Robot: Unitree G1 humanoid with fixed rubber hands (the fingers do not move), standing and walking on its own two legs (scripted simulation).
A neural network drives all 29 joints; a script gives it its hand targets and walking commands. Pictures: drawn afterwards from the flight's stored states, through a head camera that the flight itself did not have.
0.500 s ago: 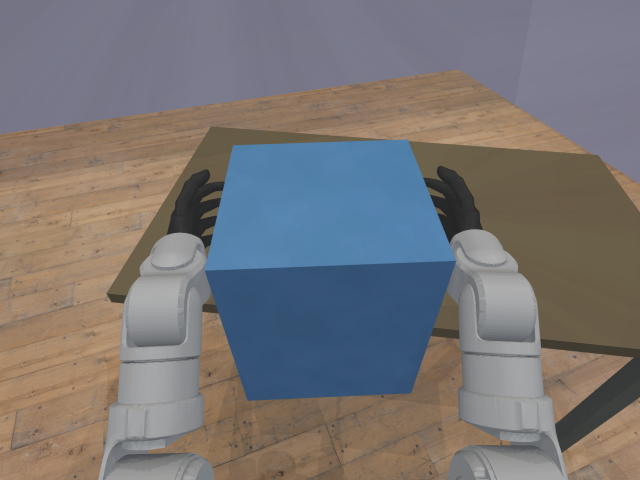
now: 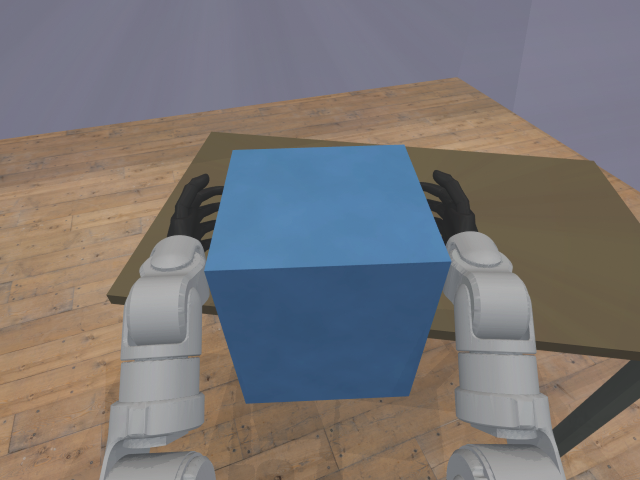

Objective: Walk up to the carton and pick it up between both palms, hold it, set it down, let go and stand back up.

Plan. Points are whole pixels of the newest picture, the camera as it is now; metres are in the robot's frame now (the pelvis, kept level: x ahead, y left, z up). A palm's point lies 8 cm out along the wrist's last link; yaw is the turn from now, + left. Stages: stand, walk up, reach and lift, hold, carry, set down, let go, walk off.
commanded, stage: hold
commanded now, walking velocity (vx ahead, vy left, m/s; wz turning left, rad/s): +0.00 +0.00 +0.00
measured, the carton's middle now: (323, 276) +0.36 -0.01 +0.11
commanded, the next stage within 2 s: none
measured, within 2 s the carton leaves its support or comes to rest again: neither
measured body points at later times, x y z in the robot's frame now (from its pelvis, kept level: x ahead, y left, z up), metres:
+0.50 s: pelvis +0.00 +0.00 +0.00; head -0.01 +0.00 +0.45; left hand +0.37 +0.15 +0.17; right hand +0.37 -0.16 +0.18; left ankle +0.03 +0.12 -0.76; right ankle +0.03 -0.11 -0.76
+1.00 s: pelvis +0.00 +0.00 +0.00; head -0.01 +0.00 +0.45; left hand +0.37 +0.15 +0.17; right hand +0.36 -0.16 +0.17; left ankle +0.03 +0.12 -0.76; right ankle +0.04 -0.11 -0.76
